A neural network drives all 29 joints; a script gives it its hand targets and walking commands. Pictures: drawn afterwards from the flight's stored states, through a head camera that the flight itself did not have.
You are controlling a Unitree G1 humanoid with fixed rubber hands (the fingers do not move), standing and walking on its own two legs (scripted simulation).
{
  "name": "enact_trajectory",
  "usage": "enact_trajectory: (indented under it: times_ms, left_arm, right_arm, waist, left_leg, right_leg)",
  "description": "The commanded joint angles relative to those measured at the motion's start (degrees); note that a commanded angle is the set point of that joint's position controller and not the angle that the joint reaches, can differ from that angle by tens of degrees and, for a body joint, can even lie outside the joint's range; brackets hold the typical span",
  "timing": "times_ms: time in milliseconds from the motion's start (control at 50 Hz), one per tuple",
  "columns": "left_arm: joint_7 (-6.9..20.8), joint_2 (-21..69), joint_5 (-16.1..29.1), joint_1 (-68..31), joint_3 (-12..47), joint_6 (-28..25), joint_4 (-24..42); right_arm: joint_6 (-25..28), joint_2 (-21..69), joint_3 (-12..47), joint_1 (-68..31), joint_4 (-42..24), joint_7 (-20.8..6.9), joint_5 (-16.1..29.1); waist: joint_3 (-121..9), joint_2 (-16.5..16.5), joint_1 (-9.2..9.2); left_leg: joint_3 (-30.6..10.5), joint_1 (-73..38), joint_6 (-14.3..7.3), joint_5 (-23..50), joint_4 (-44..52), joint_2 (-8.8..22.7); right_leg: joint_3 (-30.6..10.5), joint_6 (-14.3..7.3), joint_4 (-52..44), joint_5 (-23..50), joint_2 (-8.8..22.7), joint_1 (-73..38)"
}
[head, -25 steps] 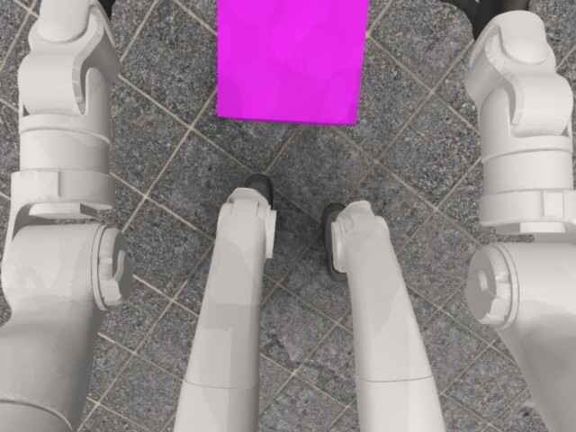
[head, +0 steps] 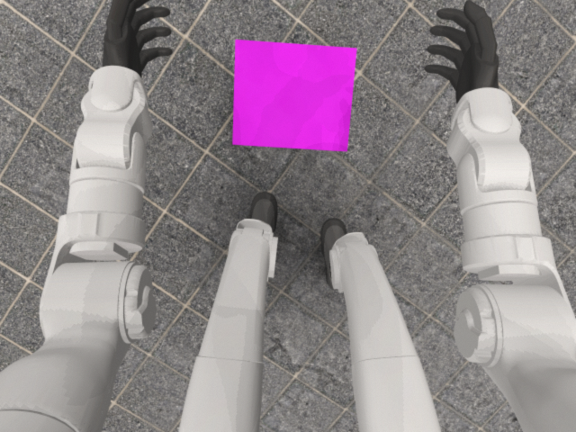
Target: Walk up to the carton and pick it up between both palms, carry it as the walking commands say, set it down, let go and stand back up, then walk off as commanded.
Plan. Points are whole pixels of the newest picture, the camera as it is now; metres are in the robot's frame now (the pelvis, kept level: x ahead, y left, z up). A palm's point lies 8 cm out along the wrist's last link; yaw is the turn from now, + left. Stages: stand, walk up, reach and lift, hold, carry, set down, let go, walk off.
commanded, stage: let go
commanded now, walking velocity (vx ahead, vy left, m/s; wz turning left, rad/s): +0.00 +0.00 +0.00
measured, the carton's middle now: (290, 107) +0.47 +0.02 -0.54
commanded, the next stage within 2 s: stand in 1.12 s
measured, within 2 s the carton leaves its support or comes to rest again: neither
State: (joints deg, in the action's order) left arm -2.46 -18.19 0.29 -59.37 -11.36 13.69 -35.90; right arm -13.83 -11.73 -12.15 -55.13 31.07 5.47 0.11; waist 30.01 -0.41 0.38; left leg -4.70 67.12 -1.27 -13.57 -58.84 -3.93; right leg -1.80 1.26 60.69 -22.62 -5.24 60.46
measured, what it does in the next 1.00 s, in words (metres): rises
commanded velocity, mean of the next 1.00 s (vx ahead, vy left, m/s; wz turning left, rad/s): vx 0.00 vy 0.00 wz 0.00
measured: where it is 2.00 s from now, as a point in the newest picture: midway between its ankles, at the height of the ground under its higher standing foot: (298, 254)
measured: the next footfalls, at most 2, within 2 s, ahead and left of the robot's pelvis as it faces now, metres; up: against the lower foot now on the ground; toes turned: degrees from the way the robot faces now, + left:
none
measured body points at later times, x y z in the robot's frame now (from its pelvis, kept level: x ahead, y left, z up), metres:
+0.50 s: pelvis +0.08 -0.01 +0.07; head +0.19 +0.00 +0.50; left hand +0.33 +0.22 -0.02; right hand +0.33 -0.23 -0.02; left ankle +0.12 +0.09 -0.65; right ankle +0.06 -0.13 -0.65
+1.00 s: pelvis +0.12 -0.03 +0.09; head +0.15 -0.03 +0.54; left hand +0.28 +0.20 +0.01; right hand +0.30 -0.26 +0.01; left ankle +0.12 +0.09 -0.65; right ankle +0.06 -0.13 -0.65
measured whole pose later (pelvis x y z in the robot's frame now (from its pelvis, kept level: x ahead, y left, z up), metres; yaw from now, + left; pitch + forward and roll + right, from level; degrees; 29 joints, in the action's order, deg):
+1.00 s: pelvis +0.12 -0.03 +0.09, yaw +0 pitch -1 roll +1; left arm 3.6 -11.7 0.4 15.2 -1.1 5.1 -23.6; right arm -4.9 -11.2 -2.5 12.9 26.1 -3.0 -0.2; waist 4.6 1.6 1.1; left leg -3.5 10.5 -0.5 -13.4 -25.2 -3.6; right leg -5.6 -2.3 26.5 -20.3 -2.9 4.7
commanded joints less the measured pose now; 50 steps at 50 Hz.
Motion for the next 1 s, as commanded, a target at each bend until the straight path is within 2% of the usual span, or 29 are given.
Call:
enact_trajectory:
  times_ms: [0,60,100,140,240,280,360,420,480,520,660,760,980]
  left_arm:
    - [-1.4,-8.9,-0.7,1.4,-0.8,0.2,20.4]
    - [-1.1,-7.0,-0.3,10.7,-0.7,0.8,28.8]
    - [-0.7,-4.9,0.4,15.3,0.5,0.5,30.8]
    - [-0.1,-3.1,0.4,22.1,1.1,-0.5,30.9]
    - [1.2,-0.5,-0.3,33.1,2.3,-4.9,27.5]
    - [1.6,0.5,-0.5,37.9,3.1,-6.7,23.4]
    - [2.8,2.9,-1.3,45.8,3.8,-9.0,16.3]
    - [3.7,2.8,-2.1,52.3,3.9,-9.8,14.2]
    - [4.1,3.0,-1.7,56.3,4.7,-11.0,14.4]
    - [4.3,2.8,-1.3,59.8,5.4,-11.7,16.1]
    - [4.7,1.4,-0.4,69.6,6.5,-12.7,21.2]
    - [5.6,0.7,0.7,71.1,7.4,-12.2,22.1]
    - [5.8,-0.1,-0.1,72.3,7.7,-10.1,20.5]
  right_arm:
    - [0.4,-9.5,-0.1,1.3,-19.7,0.2,-1.7]
    - [-0.2,-7.8,0.6,11.1,-25.1,-0.4,-1.2]
    - [0.2,-7.1,0.6,15.6,-26.4,-1.3,-1.0]
    - [1.2,-6.0,1.0,22.4,-26.1,-2.3,-1.0]
    - [5.3,-4.2,2.7,33.1,-22.5,-4.8,-1.3]
    - [7.2,-4.5,2.9,37.9,-17.8,-5.7,-1.5]
    - [9.4,-2.6,3.7,43.7,-10.2,-7.4,-2.2]
    - [10.5,-2.1,3.6,50.0,-6.6,-7.7,-2.4]
    - [12.1,-2.9,4.2,51.8,-8.0,-7.7,-2.3]
    - [12.5,-3.1,4.9,54.7,-9.9,-7.8,-2.3]
    - [13.4,-4.0,6.8,62.8,-15.4,-8.0,-1.3]
    - [12.6,-5.0,7.0,64.2,-16.4,-8.1,-0.4]
    - [10.2,-5.3,7.8,66.4,-12.4,-8.1,-0.3]
  waist:
    - [-119.7,-2.3,-1.58]
    - [-115.0,-2.2,-1.77]
    - [-109.1,-3.0,-2.66]
    - [-103.6,-3.3,-2.76]
    - [-86.9,-2.0,-1.94]
    - [-76.2,-2.4,-2.09]
    - [-54.6,-0.8,-0.48]
    - [-47.4,-0.6,-0.01]
    - [-42.1,-0.7,-0.1]
    - [-41.1,-0.3,0.23]
    - [-37.8,2.3,1.59]
    - [-35.7,3.0,1.23]
    - [-33.4,1.6,0.52]
  left_leg:
    - [0.7,-73.4,3.3,32.4,1.1,1.8]
    - [0.4,-73.3,2.6,33.1,3.0,1.7]
    - [-0.4,-73.5,2.5,32.3,4.6,2.2]
    - [-0.7,-73.2,2.5,30.8,6.6,2.6]
    - [-0.8,-67.9,2.1,27.6,11.0,2.9]
    - [-0.6,-64.4,2.4,24.7,13.7,3.2]
    - [2.1,-54.4,1.4,4.7,21.8,3.6]
    - [3.0,-57.0,1.5,0.8,25.6,3.9]
    - [3.2,-60.2,1.8,3.5,27.8,3.7]
    - [3.5,-63.4,1.9,8.0,28.8,3.3]
    - [4.1,-70.9,1.9,20.6,31.7,1.6]
    - [4.3,-73.1,2.2,20.7,32.5,1.4]
    - [3.8,-73.7,1.9,21.6,32.3,1.1]
  right_leg:
    - [5.4,1.8,-7.7,16.8,-0.6,-14.4]
    - [3.9,1.4,-10.0,19.2,0.1,-18.2]
    - [3.3,1.1,-11.8,18.4,0.4,-17.9]
    - [2.8,0.8,-13.8,18.0,0.8,-19.4]
    - [2.4,0.8,-17.1,17.0,1.4,-20.6]
    - [2.2,0.7,-18.9,14.7,1.7,-18.6]
    - [1.8,-0.1,-24.3,4.1,3.5,-23.4]
    - [1.7,-0.7,-28.3,2.5,4.1,-27.8]
    - [1.1,-1.2,-31.3,5.2,4.1,-31.1]
    - [0.8,-1.2,-32.9,8.9,3.9,-34.2]
    - [-0.2,-0.2,-37.5,23.4,3.9,-42.8]
    - [-0.6,0.1,-39.1,24.6,4.1,-43.9]
    - [-1.1,0.4,-38.9,28.5,4.9,-44.8]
